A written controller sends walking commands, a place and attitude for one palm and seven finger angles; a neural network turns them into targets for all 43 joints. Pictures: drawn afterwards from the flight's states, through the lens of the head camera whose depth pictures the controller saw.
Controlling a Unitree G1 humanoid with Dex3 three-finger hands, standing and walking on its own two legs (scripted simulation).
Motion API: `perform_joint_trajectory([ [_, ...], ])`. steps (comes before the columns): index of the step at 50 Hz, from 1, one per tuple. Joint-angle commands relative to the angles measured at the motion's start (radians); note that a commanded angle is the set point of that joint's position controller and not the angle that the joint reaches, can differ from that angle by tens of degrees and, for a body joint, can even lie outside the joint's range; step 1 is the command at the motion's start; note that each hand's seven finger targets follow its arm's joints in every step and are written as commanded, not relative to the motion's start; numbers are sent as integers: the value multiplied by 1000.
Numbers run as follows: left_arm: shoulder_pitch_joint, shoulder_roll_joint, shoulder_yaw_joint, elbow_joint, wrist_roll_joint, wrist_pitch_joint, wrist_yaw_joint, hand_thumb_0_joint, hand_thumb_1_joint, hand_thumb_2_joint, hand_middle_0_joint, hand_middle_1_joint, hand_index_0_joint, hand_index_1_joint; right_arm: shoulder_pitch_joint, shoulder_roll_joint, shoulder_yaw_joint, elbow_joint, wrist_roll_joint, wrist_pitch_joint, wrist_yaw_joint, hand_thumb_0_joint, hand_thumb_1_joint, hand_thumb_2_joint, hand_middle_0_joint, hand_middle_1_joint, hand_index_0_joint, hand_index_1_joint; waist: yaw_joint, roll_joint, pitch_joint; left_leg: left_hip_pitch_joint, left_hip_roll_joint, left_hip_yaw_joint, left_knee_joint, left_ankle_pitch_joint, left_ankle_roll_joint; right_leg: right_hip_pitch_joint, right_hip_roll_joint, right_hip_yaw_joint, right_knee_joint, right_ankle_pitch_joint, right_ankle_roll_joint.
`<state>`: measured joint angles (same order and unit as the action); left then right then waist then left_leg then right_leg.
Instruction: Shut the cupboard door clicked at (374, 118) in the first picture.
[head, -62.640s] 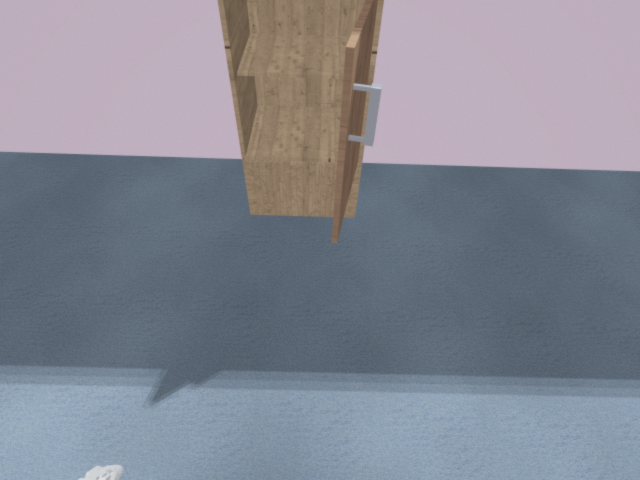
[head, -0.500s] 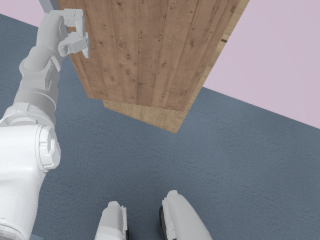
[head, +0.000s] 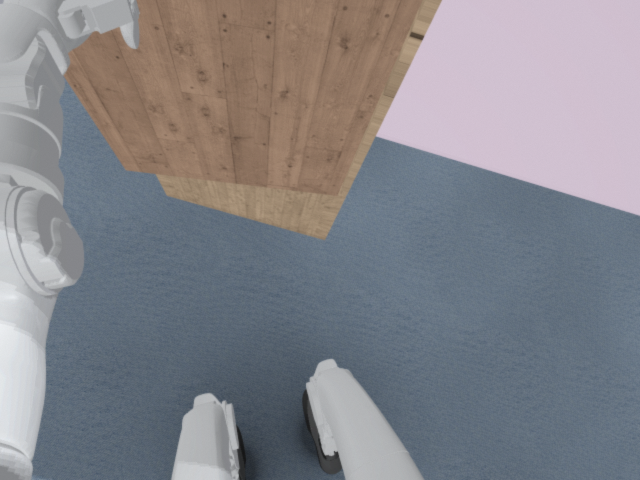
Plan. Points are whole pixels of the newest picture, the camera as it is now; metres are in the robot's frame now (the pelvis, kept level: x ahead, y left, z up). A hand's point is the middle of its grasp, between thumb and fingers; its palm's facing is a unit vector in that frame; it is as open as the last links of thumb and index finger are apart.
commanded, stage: pull the fist back off the door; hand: left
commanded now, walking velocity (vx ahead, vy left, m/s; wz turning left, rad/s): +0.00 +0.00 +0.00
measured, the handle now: out of the picture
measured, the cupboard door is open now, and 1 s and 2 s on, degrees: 10 8 8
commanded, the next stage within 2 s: draw the hand back to the body in 0.90 s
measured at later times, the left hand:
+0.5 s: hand (132, 19) +0.58 +0.08 +0.12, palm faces +0.09 -1.00 -0.03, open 3.1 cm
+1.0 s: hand (149, 82) +0.51 +0.07 +0.11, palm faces +0.08 -1.00 -0.04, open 3.1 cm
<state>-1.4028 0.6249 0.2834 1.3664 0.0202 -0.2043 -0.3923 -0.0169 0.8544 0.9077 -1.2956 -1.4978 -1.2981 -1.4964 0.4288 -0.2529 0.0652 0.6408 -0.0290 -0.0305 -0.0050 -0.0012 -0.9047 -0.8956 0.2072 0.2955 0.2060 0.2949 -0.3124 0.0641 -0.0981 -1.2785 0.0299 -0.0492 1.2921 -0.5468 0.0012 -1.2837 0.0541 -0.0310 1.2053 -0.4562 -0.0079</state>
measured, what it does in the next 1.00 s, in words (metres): stands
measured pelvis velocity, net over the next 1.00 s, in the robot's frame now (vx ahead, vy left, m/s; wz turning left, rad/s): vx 0.02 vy -0.01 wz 0.04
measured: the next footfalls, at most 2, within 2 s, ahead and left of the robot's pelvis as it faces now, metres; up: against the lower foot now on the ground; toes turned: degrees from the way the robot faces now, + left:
none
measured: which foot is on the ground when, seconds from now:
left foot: down 0.00-1.00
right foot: down 0.00-1.00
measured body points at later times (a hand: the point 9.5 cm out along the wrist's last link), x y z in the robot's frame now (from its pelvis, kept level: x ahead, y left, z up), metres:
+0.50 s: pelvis +0.02 -0.01 +0.03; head +0.17 +0.00 +0.46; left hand +0.57 +0.13 +0.12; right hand -0.03 -0.24 -0.08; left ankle +0.02 +0.12 -0.62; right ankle +0.05 -0.12 -0.62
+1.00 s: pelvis +0.02 -0.01 +0.04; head +0.13 -0.01 +0.48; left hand +0.50 +0.12 +0.12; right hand +0.07 -0.26 -0.08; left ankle +0.02 +0.12 -0.62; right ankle +0.05 -0.12 -0.62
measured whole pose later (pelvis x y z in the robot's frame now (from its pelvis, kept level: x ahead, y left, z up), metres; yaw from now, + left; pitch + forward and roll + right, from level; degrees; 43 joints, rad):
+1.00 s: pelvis +0.02 -0.01 +0.04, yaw +2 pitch +21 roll +0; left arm -0.87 0.16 0.20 1.12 0.02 -0.49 0.18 0.02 0.89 0.90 -1.30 -1.50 -1.30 -1.50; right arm 0.32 -0.23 -0.01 0.62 -0.06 0.04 0.05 0.00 -0.91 -0.90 0.20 0.29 0.20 0.29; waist -0.16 0.03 -0.14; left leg -0.95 0.00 -0.03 1.08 -0.50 -0.01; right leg -0.98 0.03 -0.01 1.06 -0.45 -0.02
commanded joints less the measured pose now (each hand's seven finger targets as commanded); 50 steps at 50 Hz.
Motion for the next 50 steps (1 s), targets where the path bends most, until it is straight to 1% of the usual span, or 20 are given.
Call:
perform_joint_trajectory([
  [1, -589, 146, -8, -213, -22, -40, -9, 0, 900, 900, -1300, -1500, -1300, -1500, 248, -202, -79, 1, -2, -13, -16, 0, -900, -900, 200, 300, 200, 300, -73, 173, -630, 447, -10, -26, -88, 414, 50, 269, 8, -3, -139, 300, -20],
  [2, -548, 193, 213, -234, -95, -24, 176, 0, 900, 900, -1300, -1500, -1300, -1500, 291, -185, -62, -36, -22, -15, -2, 0, -900, -900, 200, 300, 200, 300, -8, 217, -655, 420, 2, -40, -110, 413, 41, 303, 0, 1, -151, 293, -17],
  [3, -481, 145, 171, -217, -72, -23, 263, 0, 900, 900, -1300, -1500, -1300, -1500, 283, -183, -63, -38, -29, -17, 17, 0, -900, -900, 200, 300, 200, 300, 0, 216, -681, 437, 3, -46, -124, 417, 31, 297, 2, -6, -143, 277, -14],
  [5, -462, 33, 160, -255, -58, -39, 414, 0, 900, 900, -1300, -1500, -1300, -1500, 286, -172, -77, -46, -51, -7, 47, 0, -900, -900, 200, 300, 200, 300, -10, 153, -638, 428, 4, -41, -135, 420, 26, 301, -5, -12, -153, 289, -1],
  [6, -447, 12, 151, -300, -22, -68, 494, 0, 900, 900, -1300, -1500, -1300, -1500, 283, -166, -80, -52, -65, -6, 65, 0, -900, -900, 200, 300, 200, 300, 8, 187, -653, 438, 0, -32, -135, 425, 23, 305, -5, -10, -154, 294, -1],
  [7, -457, -19, 106, -338, 39, -104, 556, 0, 900, 900, -1300, -1500, -1300, -1500, 288, -161, -86, -44, -77, -3, 81, 0, -900, -900, 200, 300, 200, 300, 0, 202, -677, 471, 1, -32, -131, 448, 19, 291, -7, -12, -147, 307, -1],
  [9, -445, -21, 80, -334, 112, -149, 604, 0, 900, 900, -1300, -1500, -1300, -1500, 299, -169, -104, -31, -86, 12, 99, 0, -900, -900, 200, 300, 200, 300, -5, 192, -700, 509, 0, -33, -135, 475, 15, 297, -7, -13, -148, 322, -2],
  [11, -446, -35, 43, -325, 128, -165, 592, 0, 900, 900, -1300, -1500, -1300, -1500, 295, -171, -109, -27, -79, 28, 107, 0, -900, -900, 200, 300, 200, 300, -12, 178, -685, 507, -9, -17, -161, 443, 19, 355, -8, -3, -177, 332, -2],
  [14, -411, 20, 91, -348, 93, -183, 552, 0, 900, 900, -1300, -1500, -1300, -1500, 280, -172, -109, -40, -64, 42, 96, 0, -900, -900, 200, 300, 200, 300, 15, 149, -716, 498, -18, -3, -194, 427, 23, 471, -8, 13, -199, 375, -4],
  [19, -285, -39, 87, -343, 42, -230, 530, 0, 900, 900, -1300, -1500, -1300, -1500, 254, -159, -109, -48, -53, 42, 86, 0, -900, -900, 200, 300, 200, 300, 39, 77, -631, 466, -24, 17, -238, 386, 26, 540, -9, 20, -235, 385, -1],
  [22, -166, -114, 55, -310, 27, -250, 524, 0, 900, 900, -1300, -1500, -1300, -1500, 240, -154, -116, -47, -49, 42, 89, 0, -900, -900, 200, 300, 200, 300, 53, 16, -561, 439, -30, 30, -259, 362, 27, 566, -9, 20, -255, 385, 1],
  [27, -58, -215, -1, -326, -2, -274, 507, 0, 900, 900, -1300, -1500, -1300, -1500, 210, -151, -129, -49, -36, 50, 86, 0, -900, -900, 200, 300, 200, 300, 69, -16, -510, 467, -35, 42, -278, 358, 24, 567, -13, 20, -270, 389, -2],
  [29, -72, -258, -31, -362, -13, -290, 507, 0, 900, 900, -1300, -1500, -1300, -1500, 198, -149, -132, -47, -35, 52, 84, 0, -900, -900, 200, 300, 200, 300, 68, 0, -503, 497, -37, 41, -281, 364, 23, 551, -16, 18, -271, 389, -2],
  [30, -48, -247, -20, -383, -14, -300, 509, 0, 900, 900, -1300, -1500, -1300, -1500, 191, -149, -135, -50, -34, 54, 82, 0, -900, -900, 200, 300, 200, 300, 85, 1, -519, 507, -38, 40, -281, 366, 21, 560, -17, 19, -267, 388, -5],
  [32, -57, -313, -73, -444, -17, -324, 514, 0, 900, 900, -1300, -1500, -1300, -1500, 173, -141, -141, -53, -34, 55, 83, 0, -900, -900, 200, 300, 200, 300, 84, 29, -536, 568, -36, 34, -285, 398, 17, 542, -18, 10, -260, 398, -7],
  [34, -21, -324, -74, -492, -23, -344, 527, 0, 900, 900, -1300, -1500, -1300, -1500, 158, -141, -146, -53, -33, 56, 80, 0, -900, -900, 200, 300, 200, 300, 103, 51, -581, 628, -34, 31, -279, 459, 11, 540, -19, 5, -249, 433, -9],
  [37, 8, -330, -89, -489, -4, -348, 546, 0, 900, 900, -1300, -1500, -1300, -1500, 133, -137, -147, -51, -31, 64, 76, 0, -900, -900, 200, 300, 200, 300, 106, 20, -532, 596, -37, 35, -290, 419, 12, 552, -22, 7, -253, 411, -7],
  [41, 86, -345, -90, -530, -5, -354, 568, 0, 900, 900, -1300, -1500, -1300, -1500, 99, -132, -147, -65, -29, 68, 70, 0, -900, -900, 200, 300, 200, 300, 131, 3, -544, 608, -39, 43, -304, 429, 11, 595, -25, 10, -256, 433, -7],
  [46, 48, -305, -68, -477, -1, -348, 578, 0, 900, 900, -1300, -1500, -1300, -1500, 69, -127, -137, -61, -26, 71, 51, 0, -900, -900, 200, 300, 200, 300, 112, -78, -474, 501, -50, 58, -312, 325, 25, 644, -31, 35, -282, 404, 5],
  [50, 31, -325, -87, -458, -7, -362, 557, 0, 900, 900, -1300, -1500, -1300, -1500, 59, -125, -135, -56, -26, 61, 48, 0, -900, -900, 200, 300, 200, 300, 109, -46, -488, 529, -48, 51, -311, 326, 19, 614, -33, 28, -273, 386, 0],
])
